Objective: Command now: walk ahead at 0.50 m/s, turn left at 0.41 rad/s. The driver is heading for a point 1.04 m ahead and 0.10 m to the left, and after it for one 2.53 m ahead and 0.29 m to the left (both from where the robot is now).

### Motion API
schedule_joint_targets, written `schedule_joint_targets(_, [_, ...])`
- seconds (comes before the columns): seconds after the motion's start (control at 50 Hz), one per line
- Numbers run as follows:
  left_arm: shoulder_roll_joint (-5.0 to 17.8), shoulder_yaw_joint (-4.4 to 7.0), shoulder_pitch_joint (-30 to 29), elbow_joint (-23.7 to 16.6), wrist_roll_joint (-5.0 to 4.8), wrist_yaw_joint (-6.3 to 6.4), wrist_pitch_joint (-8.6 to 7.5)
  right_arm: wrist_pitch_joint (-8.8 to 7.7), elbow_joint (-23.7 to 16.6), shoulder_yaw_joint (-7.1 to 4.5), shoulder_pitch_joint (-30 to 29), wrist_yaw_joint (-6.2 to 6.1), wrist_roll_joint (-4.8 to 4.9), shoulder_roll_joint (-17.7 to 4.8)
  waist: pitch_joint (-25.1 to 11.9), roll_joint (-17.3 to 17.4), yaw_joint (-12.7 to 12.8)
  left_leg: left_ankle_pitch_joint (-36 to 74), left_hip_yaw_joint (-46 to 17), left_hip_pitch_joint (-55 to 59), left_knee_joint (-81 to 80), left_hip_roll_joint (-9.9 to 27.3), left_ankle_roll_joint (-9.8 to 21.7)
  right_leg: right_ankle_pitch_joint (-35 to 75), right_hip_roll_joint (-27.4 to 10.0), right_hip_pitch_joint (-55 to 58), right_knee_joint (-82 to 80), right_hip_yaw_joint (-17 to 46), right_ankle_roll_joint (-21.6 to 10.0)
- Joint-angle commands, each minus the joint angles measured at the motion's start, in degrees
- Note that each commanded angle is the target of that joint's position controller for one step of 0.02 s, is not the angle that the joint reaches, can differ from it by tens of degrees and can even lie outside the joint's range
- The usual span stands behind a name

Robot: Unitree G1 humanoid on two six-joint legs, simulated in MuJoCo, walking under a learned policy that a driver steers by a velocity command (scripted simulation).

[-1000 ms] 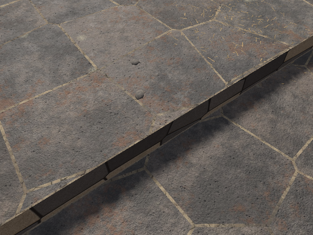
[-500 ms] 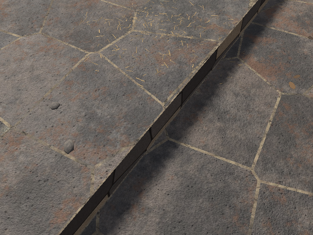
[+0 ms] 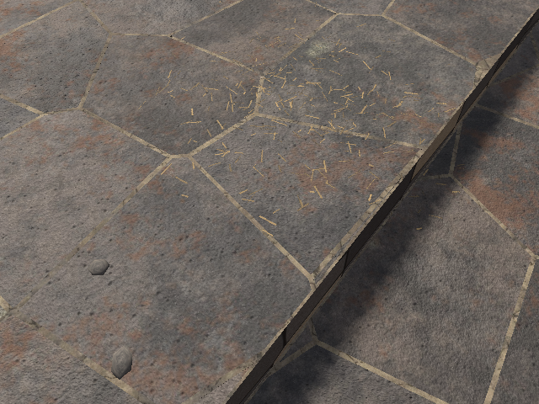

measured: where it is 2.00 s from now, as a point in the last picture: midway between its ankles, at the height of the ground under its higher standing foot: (188, 211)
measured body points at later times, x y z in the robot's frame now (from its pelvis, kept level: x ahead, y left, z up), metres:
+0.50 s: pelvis +0.24 -0.03 +0.00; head +0.26 -0.03 +0.45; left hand +0.32 +0.25 -0.10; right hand +0.39 -0.28 -0.13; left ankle +0.13 +0.05 -0.63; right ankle +0.31 -0.11 -0.74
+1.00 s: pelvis +0.41 +0.13 +0.05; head +0.43 +0.14 +0.50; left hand +0.33 +0.36 -0.09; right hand +0.66 +0.00 -0.04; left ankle +0.45 +0.23 -0.59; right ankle +0.36 -0.06 -0.58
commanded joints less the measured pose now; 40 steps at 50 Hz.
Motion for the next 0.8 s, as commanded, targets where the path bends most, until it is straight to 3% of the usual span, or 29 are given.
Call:
schedule_joint_targets(0.02, [4.1,0.58,3.1,-3.3,0.42,-0.22,1.00,-1.17,-1.3,-1.78,3.2,-0.52,0.59,-7.6,-3.8,4.0,1.6,19.9,-17.2,5.4,-11.0,15.1,9.4,0.9,-2.9,-6.0,-2.6,0.4,2.8])
schedule_joint_targets(0.14, [3.0,-0.22,-10.6,-8.5,-0.26,-0.47,1.18,-0.32,-0.4,-2.43,8.1,-0.97,0.39,-8.4,-1.7,5.4,-2.6,17.4,-16.0,5.9,-11.1,11.3,6.0,12.7,-2.4,-10.1,-19.3,-1.5,5.4])
schedule_joint_targets(0.22, [2.8,-0.72,-16.2,-11.1,-1.11,-0.33,0.43,0.05,-0.3,-2.78,10.6,-1.46,-0.09,-8.6,-2.6,5.7,-4.8,25.1,-17.9,10.2,-6.5,11.6,4.8,15.1,-0.2,-8.7,-27.7,-1.6,4.7])
schedule_joint_targets(0.24, [2.9,-0.82,-16.3,-11.4,-1.42,-0.07,0.26,0.21,-1.3,-2.93,9.6,-1.43,-0.69,-8.8,-3.0,5.3,-4.5,30.3,-18.9,11.3,-4.1,12.3,4.4,13.6,0.6,-7.6,-28.9,-1.8,4.3])
schedule_joint_targets(0.28, [4.1,-0.64,-12.8,-11.0,-1.68,0.57,-0.44,0.28,-3.1,-3.18,6.7,-1.66,-0.93,-9.2,-5.3,6.2,-2.4,34.9,-20.3,10.4,0.4,12.0,2.5,11.6,1.9,-0.1,-33.2,-0.7,2.8])
schedule_joint_targets(0.3, [5.4,-0.17,-8.9,-10.0,-1.68,0.95,-0.83,0.08,-3.8,-3.25,5.4,-1.63,-0.79,-9.4,-6.9,6.7,-0.5,37.2,-21.3,10.2,3.9,11.4,1.7,11.1,2.7,5.1,-35.9,-0.6,1.9])
schedule_joint_targets(0.32, [6.3,0.27,-3.3,-8.7,-1.29,1.42,-1.53,-0.23,-4.3,-3.19,3.7,-1.27,-0.10,-9.4,-9.3,5.1,3.1,36.7,-19.8,8.6,11.2,8.8,0.4,14.7,2.1,13.0,-41.4,-1.1,0.9])
schedule_joint_targets(0.34, [9.7,1.21,3.1,-8.2,-0.10,2.21,-2.21,-0.84,-5.8,-2.38,3.5,-0.80,1.01,-6.7,-14.9,0.8,5.6,25.2,-17.2,2.1,23.1,5.8,-1.2,12.0,-6.5,25.1,-42.9,6.4,-1.3])
schedule_joint_targets(0.36, [14.0,2.20,5.6,-8.7,0.86,2.76,-1.54,-0.86,-7.2,-0.84,9.5,-1.21,2.27,-0.3,-20.4,-11.3,3.1,-16.2,-8.7,-13.6,37.6,-1.3,-3.0,20.3,-23.1,39.7,-42.2,24.8,-6.4])
schedule_joint_targets(0.38, [13.8,2.96,4.1,-8.6,-0.11,2.34,0.05,0.24,-6.7,-1.41,12.0,-2.04,0.93,-4.7,-21.5,-11.8,1.6,-24.1,-4.7,-19.5,47.8,-0.2,-2.9,9.8,-25.8,36.0,-45.0,35.4,-11.4])
schedule_joint_targets(0.4, [7.9,1.74,0.7,-10.0,-0.29,1.95,0.61,1.11,-5.5,-1.76,9.5,-1.93,-0.85,-6.5,-14.0,-2.9,1.0,-19.4,-5.2,-21.5,52.1,3.5,-3.2,-3.8,-22.2,28.3,-47.3,30.1,-11.0])
schedule_joint_targets(0.42, [4.6,0.68,-3.0,-10.5,-0.44,1.71,0.67,1.30,-6.4,-1.59,5.8,-1.14,-1.59,-5.7,-8.5,-0.5,0.6,-15.1,-4.6,-21.3,51.4,5.0,-3.5,-5.8,-18.7,20.9,-50.1,23.2,-9.6])
schedule_joint_targets(0.44, [3.9,0.28,-4.0,-10.4,-0.38,1.64,0.38,1.64,-7.1,-1.42,4.3,-0.54,-1.82,-4.7,-5.3,-1.8,-0.1,-13.0,-3.9,-20.8,50.4,6.5,-4.1,-1.4,-16.3,16.6,-52.1,17.7,-8.4])
schedule_joint_targets(0.48, [4.5,0.61,-2.0,-9.0,-0.42,1.42,-0.71,2.70,-7.6,-1.16,4.2,0.32,-2.30,-3.5,-4.3,-3.7,-0.7,-10.7,-2.3,-19.8,54.2,7.2,-4.9,8.2,-13.8,12.9,-52.6,10.5,-8.4])
schedule_joint_targets(0.52, [5.2,1.02,0.1,-8.2,-0.66,1.04,-1.69,3.16,-9.3,-1.22,1.7,0.41,-1.89,-3.3,-5.5,-3.4,-0.3,-10.1,-1.9,-23.6,59.7,7.0,-5.0,13.8,-14.9,14.8,-52.3,8.2,-9.7])
schedule_joint_targets(0.54, [5.7,1.33,3.0,-7.1,-0.67,0.86,-2.06,3.39,-10.4,-1.04,0.2,0.00,-2.03,-2.2,-6.8,-3.8,0.6,-12.1,-1.6,-27.3,67.4,6.4,-4.6,13.0,-16.0,16.6,-52.5,8.7,-11.3])
schedule_joint_targets(0.58, [5.2,1.53,7.4,-4.6,-0.65,0.56,-2.36,3.79,-13.0,-0.49,-4.6,-1.00,-1.84,-0.4,-5.6,-4.6,1.5,-15.6,-2.9,-38.5,78.9,6.3,-3.4,1.6,-17.4,19.5,-54.2,10.0,-12.4])
schedule_joint_targets(0.6, [4.5,1.37,9.2,-3.1,-0.62,0.51,-2.47,3.80,-14.7,-0.01,-7.5,-1.54,-1.73,0.3,-3.8,-3.3,1.4,-16.4,-4.9,-44.9,82.1,6.5,-2.8,-4.3,-17.7,20.7,-55.4,10.3,-12.1])
schedule_joint_targets(0.62, [3.2,1.12,13.3,-0.8,0.07,0.36,-2.37,3.73,-16.2,1.03,-11.5,-2.22,-1.67,3.6,-3.3,-4.8,2.6,-20.3,-4.6,-54.2,95.9,4.5,-1.6,-6.4,-18.9,23.3,-54.2,12.4,-13.2])
schedule_joint_targets(0.66, [2.2,0.77,17.9,2.5,-0.33,0.53,-2.68,2.84,-20.3,2.77,-18.6,-3.19,-1.69,5.9,-0.9,-0.7,2.4,-23.0,-8.3,-68.4,103.4,4.6,-0.1,-9.8,-20.3,26.9,-54.0,13.5,-12.3])
schedule_joint_targets(0.7, [2.5,0.52,19.9,5.3,-0.71,0.29,-3.38,2.18,-23.2,4.27,-23.7,-3.45,-1.74,7.6,0.7,0.1,1.7,-24.4,-6.7,-74.9,106.2,5.4,0.5,-10.9,-19.6,26.4,-54.3,12.1,-10.6])
schedule_joint_targets(0.74, [2.1,0.19,17.5,7.0,-1.64,0.32,-2.88,2.04,-26.5,5.74,-26.5,-2.47,-1.82,8.1,1.8,0.3,-1.1,-21.0,0.1,-68.2,94.2,9.5,-0.5,-12.0,-14.2,15.8,-57.5,6.6,-7.9])
schedule_joint_targets(0.76, [1.2,0.01,17.0,7.7,-2.27,1.85,-2.31,2.01,-28.4,6.31,-29.2,-1.61,-1.75,8.6,2.6,-0.3,-1.4,-19.1,0.4,-62.4,85.3,12.2,-0.8,-7.7,-13.0,11.3,-60.8,6.8,-8.0])
schedule_joint_targets(0.78, [2.7,0.16,16.0,6.5,-2.53,2.70,-1.69,2.55,-28.3,6.27,-27.7,-0.64,-1.36,6.7,0.5,0.3,-1.1,-15.1,4.4,-50.9,73.9,12.3,-1.9,0.1,-11.3,6.8,-65.9,4.1,-9.6])
schedule_joint_targets(0.8, [4.0,0.59,14.9,5.8,-2.72,3.18,-1.60,2.70,-28.2,6.31,-27.4,-0.26,-1.21,7.3,-1.0,-1.8,-0.9,-13.3,3.0,-40.9,65.9,13.7,-1.6,11.0,-12.1,6.0,-67.9,3.0,-9.6])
